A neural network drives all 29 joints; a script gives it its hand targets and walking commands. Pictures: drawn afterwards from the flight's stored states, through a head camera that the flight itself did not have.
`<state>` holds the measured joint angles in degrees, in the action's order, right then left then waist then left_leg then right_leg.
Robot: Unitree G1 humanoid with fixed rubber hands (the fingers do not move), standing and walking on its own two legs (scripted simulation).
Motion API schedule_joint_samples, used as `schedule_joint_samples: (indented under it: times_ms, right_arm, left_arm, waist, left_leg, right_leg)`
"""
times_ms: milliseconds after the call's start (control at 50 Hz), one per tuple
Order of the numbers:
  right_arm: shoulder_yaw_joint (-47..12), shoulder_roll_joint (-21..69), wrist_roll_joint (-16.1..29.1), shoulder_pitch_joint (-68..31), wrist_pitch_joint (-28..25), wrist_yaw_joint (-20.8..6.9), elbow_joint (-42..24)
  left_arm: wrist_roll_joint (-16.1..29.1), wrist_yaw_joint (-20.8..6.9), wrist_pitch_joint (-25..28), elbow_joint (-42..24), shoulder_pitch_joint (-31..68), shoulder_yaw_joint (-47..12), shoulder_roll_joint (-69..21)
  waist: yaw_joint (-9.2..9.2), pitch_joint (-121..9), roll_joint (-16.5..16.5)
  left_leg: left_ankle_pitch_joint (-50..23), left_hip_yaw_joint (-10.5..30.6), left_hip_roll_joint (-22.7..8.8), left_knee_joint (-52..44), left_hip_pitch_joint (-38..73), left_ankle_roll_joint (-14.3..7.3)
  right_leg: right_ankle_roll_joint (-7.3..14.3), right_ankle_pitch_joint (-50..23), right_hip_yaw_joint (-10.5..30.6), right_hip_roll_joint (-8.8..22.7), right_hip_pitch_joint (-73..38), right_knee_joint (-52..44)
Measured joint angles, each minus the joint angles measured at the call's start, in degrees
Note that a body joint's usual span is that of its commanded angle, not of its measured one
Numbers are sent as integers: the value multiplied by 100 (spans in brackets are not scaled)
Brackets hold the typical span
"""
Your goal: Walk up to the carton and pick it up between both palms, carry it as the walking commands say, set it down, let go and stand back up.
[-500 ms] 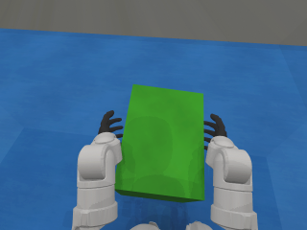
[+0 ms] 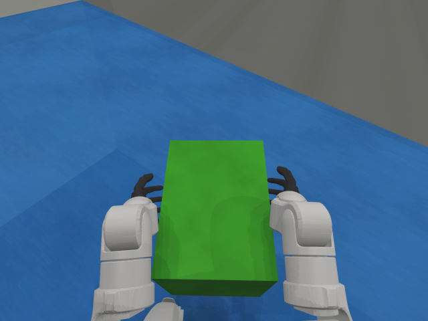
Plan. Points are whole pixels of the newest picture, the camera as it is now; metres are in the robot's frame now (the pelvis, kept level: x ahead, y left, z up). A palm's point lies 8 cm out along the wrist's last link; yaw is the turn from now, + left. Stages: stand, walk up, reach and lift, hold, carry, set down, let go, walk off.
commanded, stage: carry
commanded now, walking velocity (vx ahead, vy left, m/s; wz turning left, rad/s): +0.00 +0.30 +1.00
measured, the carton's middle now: (215, 220) +0.33 +0.01 +0.00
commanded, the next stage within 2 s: none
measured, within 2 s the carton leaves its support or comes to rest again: neither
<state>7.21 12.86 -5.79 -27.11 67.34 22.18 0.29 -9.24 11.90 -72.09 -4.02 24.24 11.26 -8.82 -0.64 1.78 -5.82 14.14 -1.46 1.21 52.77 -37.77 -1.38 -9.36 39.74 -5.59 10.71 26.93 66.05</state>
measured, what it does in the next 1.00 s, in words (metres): steps to the left, turning left: right foot, then left foot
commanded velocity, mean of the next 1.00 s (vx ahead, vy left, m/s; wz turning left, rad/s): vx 0.00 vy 0.17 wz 0.58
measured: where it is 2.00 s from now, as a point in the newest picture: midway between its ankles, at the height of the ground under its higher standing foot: outside the picture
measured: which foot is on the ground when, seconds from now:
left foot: down 0.00-0.08, up 0.10-0.28, down 0.30-0.68, up 0.70-0.82, down 0.84-1.00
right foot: up 0.00-0.04, down 0.06-0.32, up 0.34-0.62, down 0.64-0.84, up 0.86-1.00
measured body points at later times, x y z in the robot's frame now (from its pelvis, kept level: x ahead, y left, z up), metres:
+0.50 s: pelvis -0.04 +0.25 +0.03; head -0.03 +0.29 +0.47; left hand +0.18 +0.51 +0.09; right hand +0.30 +0.28 +0.11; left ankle -0.04 +0.30 -0.67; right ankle +0.04 +0.13 -0.60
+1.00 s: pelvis -0.16 +0.43 +0.03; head -0.19 +0.49 +0.47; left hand -0.10 +0.76 +0.08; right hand +0.13 +0.62 +0.11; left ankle -0.17 +0.52 -0.67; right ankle -0.02 +0.31 -0.60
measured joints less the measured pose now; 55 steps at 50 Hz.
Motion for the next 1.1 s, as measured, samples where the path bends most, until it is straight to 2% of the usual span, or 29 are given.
schedule_joint_samples:
  times_ms: [40,60,100,120,180,220,240,280,300,320,340,380,440,480,540,620,640,660,680,700,740,760,800,840,880,920,960,1020,1100]
  right_arm:
    - [102,-2,-86,9,44,-90,-83]
    - [160,-17,-112,47,68,-144,-193]
    - [283,-112,-81,296,89,-326,-506]
    - [261,-183,-43,467,94,-416,-611]
    - [35,-243,190,638,87,-397,-815]
    - [-148,-221,281,560,80,-147,-1102]
    - [-159,-206,266,508,66,-110,-1266]
    - [-10,-160,113,411,3,-299,-1486]
    - [106,-145,26,357,-38,-448,-1514]
    - [197,-123,-55,311,-127,-598,-1461]
    - [241,-104,-97,279,-199,-683,-1354]
    - [123,-98,-38,287,-257,-570,-1059]
    - [-231,-164,164,429,-65,-237,-936]
    - [-262,-187,108,478,50,-243,-953]
    - [-75,-208,-72,529,46,-521,-988]
    - [30,-244,-108,640,38,-598,-1077]
    - [15,-253,-95,667,76,-542,-1118]
    - [31,-264,-85,688,125,-483,-1182]
    - [70,-280,-69,727,170,-439,-1275]
    - [72,-297,-40,781,184,-406,-1332]
    - [-1,-304,109,809,183,-238,-1394]
    - [-58,-293,213,770,179,-113,-1376]
    - [-164,-255,291,646,129,-34,-1273]
    - [-128,-211,206,541,120,-154,-1168]
    - [-41,-159,58,428,24,-371,-871]
    - [35,-133,-20,353,10,-499,-522]
    - [109,-122,-59,317,-11,-656,-300]
    - [184,-136,-101,353,-105,-835,-274]
    - [242,-172,-153,443,-209,-967,-454]
  left_arm:
    - [193,196,48,12,-38,-62,-39]
    - [297,324,94,-25,-90,-110,-99]
    - [519,540,196,-62,-255,-351,-241]
    - [584,604,158,-84,-311,-520,-201]
    - [578,484,139,-360,-359,-382,-150]
    - [601,400,165,-696,-298,-214,-181]
    - [599,376,196,-833,-234,-190,-207]
    - [498,362,259,-969,-72,-247,-273]
    - [413,378,270,-981,18,-302,-309]
    - [297,360,299,-975,99,-320,-335]
    - [154,284,329,-952,117,-328,-337]
    - [-27,83,372,-872,-56,-311,-265]
    - [54,-40,265,-888,-385,-275,-140]
    - [176,27,236,-803,-410,-278,-134]
    - [280,267,217,-685,-309,-427,-172]
    - [309,345,258,-537,-252,-564,-193]
    - [303,291,290,-481,-264,-577,-188]
    - [299,225,341,-393,-261,-602,-189]
    - [280,161,374,-294,-218,-630,-205]
    - [258,140,369,-231,-149,-609,-231]
    - [221,88,308,-290,-60,-462,-269]
    - [190,33,291,-376,-75,-380,-264]
    - [195,7,264,-612,-170,-255,-231]
    - [269,124,216,-725,-226,-254,-211]
    - [259,218,194,-704,-267,-264,-183]
    - [284,319,144,-618,-418,-357,-112]
    - [416,580,-25,-672,-462,-401,-84]
    - [486,810,-99,-729,-387,-406,-144]
    - [527,951,-79,-709,-161,-402,-221]
  waist:
    - [-154,220,164]
    - [-178,333,359]
    - [-142,494,1022]
    - [-198,472,1154]
    - [-356,443,1137]
    - [-197,399,1119]
    - [-77,345,1079]
    - [144,168,874]
    - [231,70,707]
    - [302,63,383]
    - [324,69,182]
    - [278,33,247]
    - [156,-29,276]
    - [165,-22,301]
    - [187,4,482]
    - [1,-4,858]
    - [-23,-24,993]
    - [4,-28,1210]
    - [38,-22,1458]
    - [9,-24,1586]
    - [-173,11,1598]
    - [-248,5,1509]
    - [-246,-39,1186]
    - [-180,-134,736]
    - [-188,-74,52]
    - [-201,-114,26]
    - [-274,-89,71]
    - [-411,7,146]
    - [-393,45,336]
  left_leg:
    - [-238,38,314,-134,-119,-302]
    - [-341,98,471,-198,-150,-388]
    - [-415,329,684,-300,-121,-378]
    - [46,198,730,-45,-157,-261]
    - [836,8,511,1797,-320,-19]
    - [757,163,103,2128,-242,102]
    - [764,214,-119,1788,-122,153]
    - [901,181,-452,378,342,156]
    - [846,113,-494,-440,654,158]
    - [741,-69,-253,-622,750,175]
    - [728,-135,-68,-557,766,119]
    - [871,-96,-88,-284,747,-31]
    - [937,-137,14,-307,909,-262]
    - [888,-27,258,-392,979,-428]
    - [752,240,708,-506,1010,-689]
    - [581,329,1274,-730,1173,-1062]
    - [516,305,1402,-777,1203,-1059]
    - [216,234,1462,-636,1130,-742]
    - [12,115,1451,-93,902,-186]
    - [465,-18,1369,806,603,149]
    - [1107,27,1006,2277,223,313]
    - [1235,182,750,2517,150,407]
    - [1295,549,136,1776,247,506]
    - [810,636,-408,-45,674,433]
    - [773,248,-118,-172,820,225]
    - [804,293,-70,-47,761,20]
    - [730,263,-51,-104,742,-134]
    - [575,85,70,-367,762,-369]
    - [248,-184,342,-842,800,-715]
  right_leg:
    - [124,-305,-113,-356,161,-397]
    - [324,-622,-88,-528,146,-640]
    - [861,-1056,-235,-615,-136,-1024]
    - [938,-1056,-297,-444,-235,-1184]
    - [365,-1386,-192,28,-350,-1551]
    - [88,-1620,-337,287,-484,-1941]
    - [-13,-1712,-456,444,-552,-2120]
    - [-219,-1840,-631,851,-613,-2265]
    - [-263,-1910,-591,1113,-506,-2045]
    - [-193,-2341,-312,1420,-277,-1553]
    - [-131,-2054,89,1409,-15,-870]
    - [-103,-658,528,722,500,635]
    - [-27,-124,302,54,1020,1362]
    - [67,-360,52,-227,1127,945]
    - [258,-880,-153,-537,1131,-71]
    - [552,-1507,-173,-698,847,-1349]
    - [658,-1601,-194,-687,653,-1783]
    - [809,-2233,-227,-629,473,-2163]
    - [825,-2877,-373,-498,324,-2362]
    - [760,-2930,-496,-357,246,-2340]
    - [580,-2664,-550,-182,107,-2250]
    - [485,-2588,-532,-106,71,-2244]
    - [293,-2555,-532,117,24,-2266]
    - [81,-2495,-519,446,15,-2146]
    - [79,-1771,-105,780,113,-1630]
    - [20,-851,141,388,274,-836]
    - [28,-481,125,86,492,-53]
    - [99,-597,31,-198,748,597]
    - [223,-787,46,-455,783,486]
